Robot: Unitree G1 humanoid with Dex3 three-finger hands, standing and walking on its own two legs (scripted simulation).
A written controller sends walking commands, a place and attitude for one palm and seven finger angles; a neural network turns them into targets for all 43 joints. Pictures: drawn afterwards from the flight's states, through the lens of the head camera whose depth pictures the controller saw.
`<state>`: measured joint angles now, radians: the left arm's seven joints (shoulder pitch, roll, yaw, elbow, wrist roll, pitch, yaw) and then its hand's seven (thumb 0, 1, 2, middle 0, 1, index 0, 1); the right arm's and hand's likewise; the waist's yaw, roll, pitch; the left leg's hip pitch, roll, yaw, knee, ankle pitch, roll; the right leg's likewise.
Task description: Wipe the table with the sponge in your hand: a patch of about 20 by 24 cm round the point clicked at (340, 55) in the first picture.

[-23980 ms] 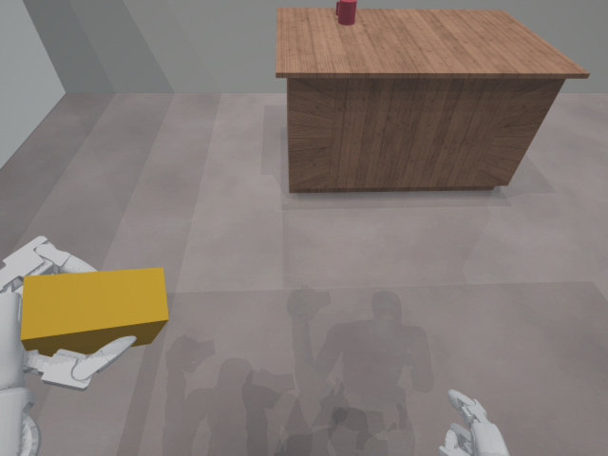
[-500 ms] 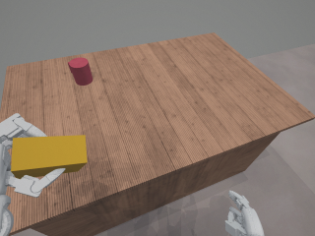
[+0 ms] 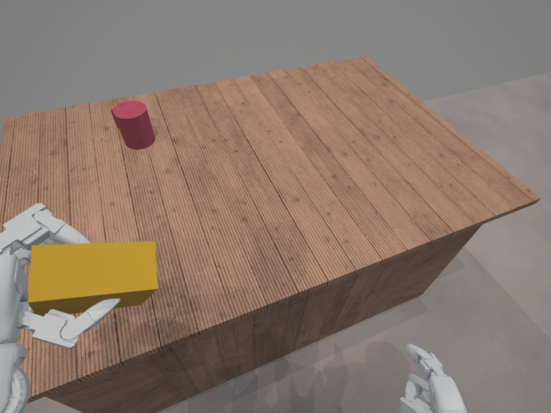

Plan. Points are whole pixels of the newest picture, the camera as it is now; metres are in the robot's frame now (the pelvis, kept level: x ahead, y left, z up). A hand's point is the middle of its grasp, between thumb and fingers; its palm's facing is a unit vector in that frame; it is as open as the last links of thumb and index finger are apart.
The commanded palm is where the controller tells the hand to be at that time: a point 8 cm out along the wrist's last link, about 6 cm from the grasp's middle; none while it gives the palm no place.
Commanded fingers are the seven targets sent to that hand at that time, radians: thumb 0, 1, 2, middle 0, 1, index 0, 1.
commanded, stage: look again from close up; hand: left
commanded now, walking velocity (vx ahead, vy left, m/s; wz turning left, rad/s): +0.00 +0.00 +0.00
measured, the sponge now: (112, 278) +0.23 +0.21 +0.13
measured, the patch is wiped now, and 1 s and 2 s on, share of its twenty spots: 0.00 0.00 0.00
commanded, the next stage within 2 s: turn the palm down, sponge in hand in 0.22 s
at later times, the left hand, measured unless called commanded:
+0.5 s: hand (27, 222) +0.25 +0.28 +0.20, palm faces +0.43 -0.81 -0.40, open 9.3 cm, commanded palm +0.17 +0.29 +0.17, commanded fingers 0.00 0.10 1.30 -1.20 -1.60 -1.20 -1.60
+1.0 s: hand (97, 281) +0.23 +0.23 +0.12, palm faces +0.22 -0.57 -0.79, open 9.3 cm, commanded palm +0.18 +0.26 +0.16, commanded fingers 0.00 0.10 1.30 -1.20 -1.60 -1.20 -1.60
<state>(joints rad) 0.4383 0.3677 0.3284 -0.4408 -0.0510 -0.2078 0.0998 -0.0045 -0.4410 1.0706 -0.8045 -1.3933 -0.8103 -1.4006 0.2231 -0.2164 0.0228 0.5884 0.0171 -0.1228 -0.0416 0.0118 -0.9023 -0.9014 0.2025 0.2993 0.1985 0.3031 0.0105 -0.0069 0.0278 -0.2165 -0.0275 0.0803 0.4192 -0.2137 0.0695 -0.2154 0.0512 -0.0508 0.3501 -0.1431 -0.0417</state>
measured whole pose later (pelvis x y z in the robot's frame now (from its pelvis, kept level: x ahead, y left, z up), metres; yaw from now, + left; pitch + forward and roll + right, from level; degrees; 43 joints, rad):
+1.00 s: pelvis +0.00 -0.05 -0.02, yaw +3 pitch +0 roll +1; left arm 0.21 0.55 0.23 -0.25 0.24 0.16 -0.01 0.00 -0.44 1.07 -0.80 -1.40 -0.81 -1.40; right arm 0.12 -0.26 0.06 0.60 0.02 -0.01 -0.11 0.01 -0.90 -0.90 0.20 0.30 0.20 0.30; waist 0.05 0.08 0.00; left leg -0.31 -0.01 0.02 0.60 -0.29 0.01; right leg -0.32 0.08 -0.06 0.60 -0.28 -0.10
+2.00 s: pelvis +0.00 -0.01 -0.01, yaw +1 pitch -2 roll +0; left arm 0.14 0.51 0.02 -0.19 0.80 0.42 0.09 0.00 -0.45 1.08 -0.81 -1.40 -0.81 -1.40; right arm 0.02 -0.25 0.07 0.65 0.05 0.07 -0.08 0.01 -0.90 -0.90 0.20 0.30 0.20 0.30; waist 0.12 0.10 -0.02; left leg -0.21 -0.06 0.01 0.49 -0.25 0.06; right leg -0.22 0.06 -0.01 0.48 -0.23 -0.05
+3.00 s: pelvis +0.01 -0.01 +0.00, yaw +2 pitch -2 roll +0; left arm 0.21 0.51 -0.03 -0.16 0.88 0.28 -0.02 0.00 -0.45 1.08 -0.81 -1.40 -0.81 -1.41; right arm 0.02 -0.29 0.03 0.67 0.02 0.04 -0.08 0.01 -0.90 -0.90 0.20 0.30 0.20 0.30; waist 0.14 0.10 0.02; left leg -0.17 -0.05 0.00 0.45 -0.24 0.06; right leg -0.17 0.06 -0.02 0.42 -0.22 -0.06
